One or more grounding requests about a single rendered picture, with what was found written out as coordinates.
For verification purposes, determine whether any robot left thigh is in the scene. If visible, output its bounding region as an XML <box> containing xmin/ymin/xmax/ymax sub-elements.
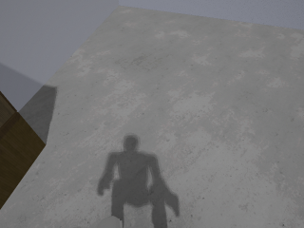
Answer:
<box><xmin>97</xmin><ymin>217</ymin><xmax>123</xmax><ymax>228</ymax></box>

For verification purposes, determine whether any cupboard door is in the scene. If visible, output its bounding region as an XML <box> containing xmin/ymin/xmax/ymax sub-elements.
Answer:
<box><xmin>0</xmin><ymin>95</ymin><xmax>15</xmax><ymax>127</ymax></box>

